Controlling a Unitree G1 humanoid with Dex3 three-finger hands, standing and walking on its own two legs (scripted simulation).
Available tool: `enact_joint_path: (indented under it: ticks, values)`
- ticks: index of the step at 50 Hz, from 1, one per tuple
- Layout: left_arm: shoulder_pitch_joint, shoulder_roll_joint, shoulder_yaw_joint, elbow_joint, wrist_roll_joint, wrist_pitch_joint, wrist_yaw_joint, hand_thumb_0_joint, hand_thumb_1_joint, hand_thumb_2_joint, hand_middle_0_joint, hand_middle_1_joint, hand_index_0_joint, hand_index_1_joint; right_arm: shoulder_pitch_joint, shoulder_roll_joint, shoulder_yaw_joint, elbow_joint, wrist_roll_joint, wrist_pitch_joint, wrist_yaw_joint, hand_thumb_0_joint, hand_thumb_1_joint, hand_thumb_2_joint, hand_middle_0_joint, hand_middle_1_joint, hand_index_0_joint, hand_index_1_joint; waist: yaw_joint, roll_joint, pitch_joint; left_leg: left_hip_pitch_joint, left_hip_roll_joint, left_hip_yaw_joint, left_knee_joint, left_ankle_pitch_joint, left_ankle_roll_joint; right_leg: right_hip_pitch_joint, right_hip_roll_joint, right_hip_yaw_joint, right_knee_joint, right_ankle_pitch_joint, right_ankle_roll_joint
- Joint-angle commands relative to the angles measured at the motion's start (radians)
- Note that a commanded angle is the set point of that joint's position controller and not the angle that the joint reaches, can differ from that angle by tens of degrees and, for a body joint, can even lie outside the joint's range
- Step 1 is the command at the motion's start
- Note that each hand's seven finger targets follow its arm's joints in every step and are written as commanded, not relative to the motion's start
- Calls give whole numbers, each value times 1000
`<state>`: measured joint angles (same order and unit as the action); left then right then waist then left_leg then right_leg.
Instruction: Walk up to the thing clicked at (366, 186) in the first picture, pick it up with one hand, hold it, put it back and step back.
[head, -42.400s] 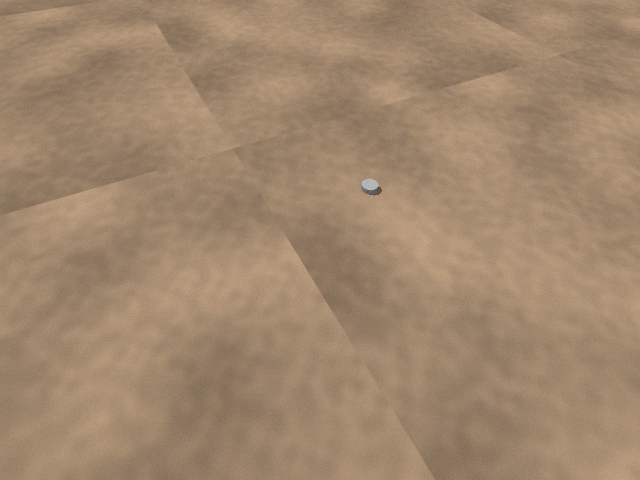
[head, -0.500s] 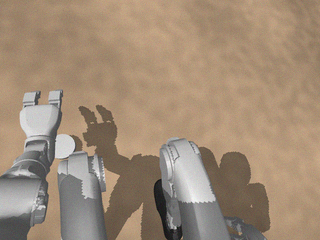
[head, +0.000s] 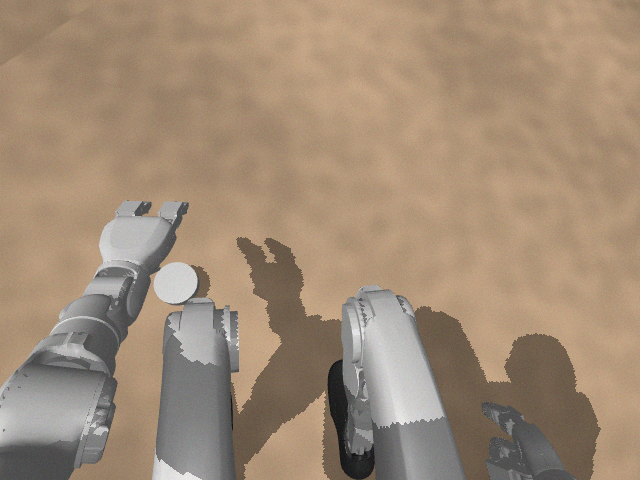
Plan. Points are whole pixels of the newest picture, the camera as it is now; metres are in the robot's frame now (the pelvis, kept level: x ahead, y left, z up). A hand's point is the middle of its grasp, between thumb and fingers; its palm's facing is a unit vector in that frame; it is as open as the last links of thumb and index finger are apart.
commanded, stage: withdraw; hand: left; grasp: from above
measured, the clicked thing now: (177, 283) +0.41 +0.21 -0.37
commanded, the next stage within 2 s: go down in 0.10 s
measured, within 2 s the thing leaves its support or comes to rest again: neither
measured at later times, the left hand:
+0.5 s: hand (116, 247) +0.40 +0.22 -0.08, palm faces -0.36 -0.30 -0.88, open 7.4 cm
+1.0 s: hand out of the picture +0.27 +0.21 +0.15, palm faces -0.09 -0.89 -0.45, open 7.4 cm
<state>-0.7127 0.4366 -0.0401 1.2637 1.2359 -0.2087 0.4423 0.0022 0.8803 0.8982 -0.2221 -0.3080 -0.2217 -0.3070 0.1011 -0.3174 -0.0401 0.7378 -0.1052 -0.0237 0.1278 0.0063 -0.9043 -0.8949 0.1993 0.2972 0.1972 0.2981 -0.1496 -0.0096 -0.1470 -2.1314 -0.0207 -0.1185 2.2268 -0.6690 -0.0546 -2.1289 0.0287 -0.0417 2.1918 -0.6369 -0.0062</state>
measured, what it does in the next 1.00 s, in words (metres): rises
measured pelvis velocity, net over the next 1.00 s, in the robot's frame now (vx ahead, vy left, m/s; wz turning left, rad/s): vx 0.05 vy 0.02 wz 0.04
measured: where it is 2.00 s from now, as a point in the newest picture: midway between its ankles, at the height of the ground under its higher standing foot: (284, 450)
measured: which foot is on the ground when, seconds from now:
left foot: down 0.00-1.00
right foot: down 0.00-1.00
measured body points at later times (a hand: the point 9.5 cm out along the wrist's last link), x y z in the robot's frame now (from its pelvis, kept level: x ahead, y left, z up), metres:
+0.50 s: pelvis +0.01 +0.02 +0.05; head +0.18 +0.03 +0.47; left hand +0.41 +0.23 -0.03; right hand +0.08 -0.25 -0.08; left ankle +0.09 +0.14 -0.35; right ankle +0.10 -0.11 -0.35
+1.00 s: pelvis +0.05 +0.02 +0.24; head +0.14 +0.03 +0.68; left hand +0.28 +0.25 +0.18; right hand +0.26 -0.21 +0.16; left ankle +0.09 +0.14 -0.35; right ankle +0.10 -0.11 -0.35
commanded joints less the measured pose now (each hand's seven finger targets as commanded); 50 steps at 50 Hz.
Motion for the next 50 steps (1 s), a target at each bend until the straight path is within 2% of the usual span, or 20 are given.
enact_joint_path:
  ticks: [1, 5, 9, 10, 14, 15, 17, 18, 19, 21, 22, 23, 24, 25, 26, 29, 33, 38, 43, 50]
  values:
    - [-389, 223, 76, -183, 39, 25, 175, 0, 900, 900, -200, -300, -200, -300, 119, -150, -67, -18, -23, -29, -19, 0, -900, -900, 200, 300, 200, 300, -20, 195, -639, 378, -22, 148, -196, 49, 75, 332, 17, -2, -290, 50, -26]
    - [-409, 193, 44, -180, -29, 110, 188, 0, 900, 900, -200, -300, -200, -300, 149, -171, -92, -3, -31, -48, -22, 0, -900, -900, 200, 300, 200, 300, -28, 169, -717, 408, -10, 131, -224, 24, 75, 353, 13, -27, -319, 9, -25]
    - [-413, 142, -13, -107, -93, 174, 132, 0, 900, 900, -200, -300, -200, -300, 174, -168, -89, 30, -20, -50, -27, 0, -900, -900, 200, 300, 200, 300, -33, 135, -701, 402, -8, 126, -241, 7, 81, 381, 19, -46, -326, 2, -27]
    - [-435, 166, -3, -122, -106, 183, 118, 0, 900, 900, -200, -300, -200, -300, 185, -175, -90, 29, -13, -47, -30, 0, -900, -900, 200, 300, 200, 300, -27, 149, -723, 409, -8, 125, -242, 19, 84, 390, 18, -49, -322, 20, -28]
    - [-306, 170, 22, -80, -169, 216, 58, 0, 900, 900, -200, -300, -200, -300, 199, -171, -78, 14, 17, -35, -43, 0, -900, -900, 200, 300, 200, 300, -3, 79, -707, 408, -10, 114, -276, 71, 89, 441, 16, -63, -317, 96, -27]
    - [-290, 159, 12, -105, -190, 218, 40, 0, 900, 900, -200, -300, -200, -300, 193, -159, -75, 0, 24, -34, -46, 0, -900, -900, 200, 300, 200, 300, 1, 74, -693, 407, -13, 116, -294, 74, 90, 460, 17, -60, -330, 101, -27]
    - [-239, 173, 32, -168, -228, 223, 7, 0, 900, 900, -200, -300, -200, -300, 191, -158, -74, -19, 41, -25, -51, 0, -900, -900, 200, 300, 200, 300, 30, 100, -693, 429, -14, 108, -339, 72, 87, 485, 12, -54, -347, 103, -31]
    - [-189, 155, 37, -186, -254, 227, -11, 0, 900, 900, -200, -300, -200, -300, 194, -154, -73, -35, 48, -23, -52, 0, -900, -900, 200, 300, 200, 300, 36, 85, -672, 432, -15, 105, -361, 63, 89, 495, 9, -51, -365, 98, -30]
    - [-181, 164, 39, -285, -287, 225, -29, 0, 900, 900, -200, -300, -200, -300, 181, -147, -74, -50, 59, -17, -57, 0, -900, -900, 200, 300, 200, 300, 55, 96, -705, 454, -15, 106, -384, 53, 89, 520, 13, -45, -389, 85, -31]
    - [9, 108, 36, -338, -350, 245, -68, 0, 900, 900, -200, -300, -200, -300, 166, -136, -73, -91, 79, -9, -64, 0, -900, -900, 200, 300, 200, 300, 68, 79, -656, 506, -16, 84, -453, 25, 85, 524, 4, -44, -426, 69, -32]
    - [43, 96, 27, -488, -387, 247, -87, 0, 900, 900, -200, -300, -200, -300, 159, -129, -74, -120, 88, -6, -69, 0, -900, -900, 200, 300, 200, 300, 79, 117, -689, 553, -16, 80, -493, 28, 81, 559, 2, -39, -448, 77, -33]
    - [108, 104, 45, -574, -425, 260, -104, 0, 900, 900, -200, -300, -200, -300, 149, -121, -78, -139, 98, 0, -78, 0, -900, -900, 200, 300, 200, 300, 89, 113, -705, 599, -14, 72, -523, 27, 81, 595, 0, -33, -478, 85, -30]
    - [185, 87, 44, -613, -455, 278, -122, 0, 900, 900, -200, -300, -200, -300, 135, -109, -77, -157, 107, 4, -86, 0, -900, -900, 200, 300, 200, 300, 81, 81, -677, 630, -10, 59, -550, 20, 80, 609, -1, -32, -504, 82, -27]
    - [215, 50, 17, -696, -494, 286, -141, 0, 900, 900, -200, -300, -200, -300, 119, -95, -75, -173, 112, 7, -94, 0, -900, -900, 200, 300, 200, 300, 69, 70, -654, 636, -9, 67, -572, 17, 83, 639, 1, -27, -540, 84, -22]
    - [211, 66, 33, -772, -529, 292, -154, 0, 900, 900, -200, -300, -200, -300, 113, -103, -73, -176, 117, 8, -106, 0, -900, -900, 200, 300, 200, 300, 65, 68, -649, 666, -7, 61, -588, 27, 82, 651, -2, -20, -560, 98, -21]
    - [232, 60, 14, -929, -605, 301, -184, 0, 900, 900, -200, -300, -200, -300, 105, -100, -67, -183, 125, 1, -137, 0, -900, -900, 200, 300, 200, 300, 45, 95, -614, 742, 1, 64, -625, 84, 79, 701, -2, -6, -619, 147, -20]
    - [383, 10, -10, -968, -694, 306, -201, 0, 900, 900, -200, -300, -200, -300, 89, -77, -54, -175, 131, -33, -165, 0, -900, -900, 200, 300, 200, 300, 36, 86, -513, 816, 6, 71, -704, 107, 75, 766, -6, 5, -703, 153, -21]
    - [550, -14, -5, -1055, -803, 337, -231, 0, 900, 900, -200, -300, -200, -300, 40, -76, -43, -196, 137, -64, -185, 0, -900, -900, 200, 300, 200, 300, 66, 133, -473, 998, 15, 47, -838, 146, 59, 829, -11, -3, -784, 155, -26]
    - [682, -36, 16, -1179, -947, 389, -260, 0, 900, 900, -200, -300, -200, -300, 9, -61, -18, -257, 144, -83, -201, 0, -900, -900, 200, 300, 200, 300, 72, 101, -405, 1090, 11, 45, -974, 92, 66, 983, -10, 2, -930, 117, -20]
    - [892, -58, 49, -1315, -1123, 457, -297, 0, 900, 900, -200, -300, -200, -300, 47, -35, 10, -315, 143, -113, -232, 0, -900, -900, 200, 300, 200, 300, 76, 77, -323, 1253, 10, 66, -1101, 247, 69, 1207, -5, 6, -1096, 242, -14]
